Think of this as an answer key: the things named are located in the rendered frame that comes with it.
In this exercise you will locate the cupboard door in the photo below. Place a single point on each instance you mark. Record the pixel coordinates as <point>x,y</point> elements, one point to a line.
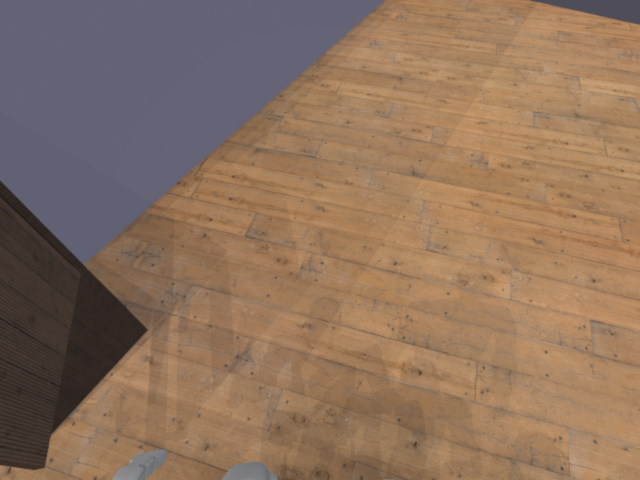
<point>38,290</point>

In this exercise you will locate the robot left hand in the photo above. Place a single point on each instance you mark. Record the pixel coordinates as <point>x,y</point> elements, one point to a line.
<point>142,465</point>

